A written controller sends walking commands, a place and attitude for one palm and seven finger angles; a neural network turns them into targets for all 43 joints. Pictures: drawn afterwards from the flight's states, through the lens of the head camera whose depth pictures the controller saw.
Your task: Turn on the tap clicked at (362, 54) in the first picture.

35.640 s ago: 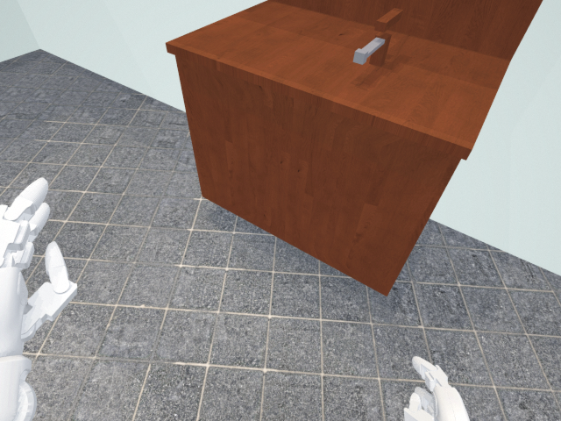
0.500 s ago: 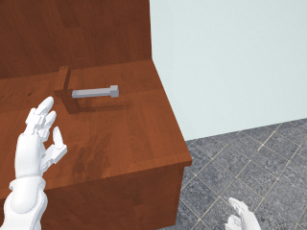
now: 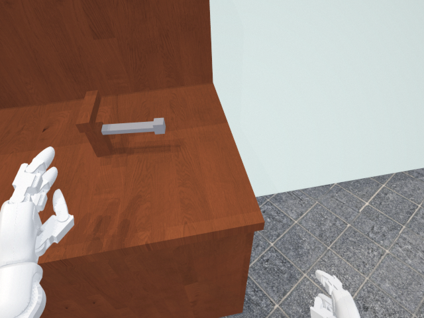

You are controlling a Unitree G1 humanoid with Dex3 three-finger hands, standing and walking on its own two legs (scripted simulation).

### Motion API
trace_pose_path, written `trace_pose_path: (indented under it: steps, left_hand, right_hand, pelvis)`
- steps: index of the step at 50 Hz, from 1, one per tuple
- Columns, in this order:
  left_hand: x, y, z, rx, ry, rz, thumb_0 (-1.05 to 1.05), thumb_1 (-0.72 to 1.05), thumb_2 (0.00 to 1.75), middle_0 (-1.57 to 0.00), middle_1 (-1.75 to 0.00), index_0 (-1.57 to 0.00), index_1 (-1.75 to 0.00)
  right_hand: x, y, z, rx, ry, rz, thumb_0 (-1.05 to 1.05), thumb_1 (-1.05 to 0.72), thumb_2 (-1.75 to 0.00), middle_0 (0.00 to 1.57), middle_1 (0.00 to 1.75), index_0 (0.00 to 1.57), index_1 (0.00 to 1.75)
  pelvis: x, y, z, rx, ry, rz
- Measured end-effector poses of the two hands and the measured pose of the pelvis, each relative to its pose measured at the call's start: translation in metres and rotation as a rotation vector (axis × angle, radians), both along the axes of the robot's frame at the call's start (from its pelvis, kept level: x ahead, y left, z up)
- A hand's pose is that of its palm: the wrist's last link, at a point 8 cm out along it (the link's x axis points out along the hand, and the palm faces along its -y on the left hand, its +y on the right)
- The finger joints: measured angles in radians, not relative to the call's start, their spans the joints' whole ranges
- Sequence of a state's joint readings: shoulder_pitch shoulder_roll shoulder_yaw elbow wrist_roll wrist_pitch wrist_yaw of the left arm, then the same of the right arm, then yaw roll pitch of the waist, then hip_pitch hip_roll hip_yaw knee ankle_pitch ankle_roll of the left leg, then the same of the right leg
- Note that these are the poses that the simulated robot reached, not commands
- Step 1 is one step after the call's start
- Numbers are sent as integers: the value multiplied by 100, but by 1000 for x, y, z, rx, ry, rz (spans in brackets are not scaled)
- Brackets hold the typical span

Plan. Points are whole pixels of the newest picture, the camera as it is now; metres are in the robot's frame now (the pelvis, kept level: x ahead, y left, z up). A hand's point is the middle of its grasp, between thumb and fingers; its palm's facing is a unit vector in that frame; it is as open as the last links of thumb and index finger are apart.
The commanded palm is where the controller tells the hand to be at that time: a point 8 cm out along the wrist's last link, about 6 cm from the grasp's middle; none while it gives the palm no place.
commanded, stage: step back with the hand held close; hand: left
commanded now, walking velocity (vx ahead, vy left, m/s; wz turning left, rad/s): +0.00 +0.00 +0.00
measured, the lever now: (159, 126) +0.51 +0.20 +0.10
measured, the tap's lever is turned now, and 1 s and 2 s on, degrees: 83 83 83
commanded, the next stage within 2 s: stop stepping back and stand still in 1.82 s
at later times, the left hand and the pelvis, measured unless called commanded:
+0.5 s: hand (67, 245) +0.17 +0.23 +0.14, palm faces +0.31 -0.82 -0.48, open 7.4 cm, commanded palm +0.12 +0.28 +0.17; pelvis -0.04 +0.00 -0.01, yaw -1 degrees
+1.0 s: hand (42, 272) +0.13 +0.24 +0.15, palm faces +0.37 -0.82 -0.44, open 7.4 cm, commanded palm +0.07 +0.29 +0.17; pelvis -0.09 +0.01 -0.02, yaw +0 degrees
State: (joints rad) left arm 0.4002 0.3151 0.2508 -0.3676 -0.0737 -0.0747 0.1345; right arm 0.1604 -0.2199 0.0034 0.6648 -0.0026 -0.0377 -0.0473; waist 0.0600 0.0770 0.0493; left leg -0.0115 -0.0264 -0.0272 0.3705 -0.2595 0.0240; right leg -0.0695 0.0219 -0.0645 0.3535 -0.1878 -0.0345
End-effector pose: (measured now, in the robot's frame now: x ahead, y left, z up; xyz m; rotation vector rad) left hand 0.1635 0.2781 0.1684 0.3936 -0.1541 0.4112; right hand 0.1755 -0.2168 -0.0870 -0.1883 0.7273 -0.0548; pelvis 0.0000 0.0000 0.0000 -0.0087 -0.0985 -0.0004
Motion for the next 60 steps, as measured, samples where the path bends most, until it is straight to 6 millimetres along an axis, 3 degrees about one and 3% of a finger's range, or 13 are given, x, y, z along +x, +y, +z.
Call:
trace_pose_path:
  steps: [12, 22, 38, 52, 60]
  left_hand:
    - [1, -6, 15, 98, -20, -40, 1, 89, 89, -21, -30, -21, -30]
    - [-19, -10, -9, 109, 108, -87, 1, 89, 89, -21, -30, -21, -30]
    - [-63, 2, -2, 158, 12, -62, 1, 89, 89, -21, -30, -21, -30]
    - [-75, 1, -2, 149, -63, -92, 1, 89, 89, -21, -30, -21, -30]
    - [-79, 15, 0, 199, -71, -80, 1, 89, 89, -21, -30, -22, -30]
  right_hand:
    - [-13, -17, -2, 10, 7, -53, 1, -91, -90, 20, 30, 20, 30]
    - [-47, -30, -8, -27, 61, -122, 1, -91, -90, 20, 30, 20, 30]
    - [-98, -13, -16, -27, 67, -112, 1, -91, -90, 20, 30, 20, 30]
    - [-118, -15, -19, -57, 85, -111, 1, -91, -90, 20, 30, 20, 30]
    - [-124, -9, -18, -76, 84, -117, 1, -91, -90, 20, 30, 20, 30]
  pelvis:
    - [-11, -7, -1, -2, 47, -11]
    - [-33, -1, -5, 12, 92, -17]
    - [-75, 7, -15, 5, 101, -12]
    - [-90, 10, -21, -4, 107, -4]
    - [-94, 15, -22, -13, 111, 14]
